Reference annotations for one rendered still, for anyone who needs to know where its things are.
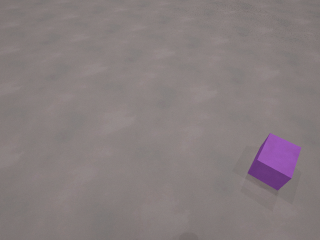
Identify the carton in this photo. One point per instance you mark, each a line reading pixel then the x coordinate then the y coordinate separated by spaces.
pixel 275 161

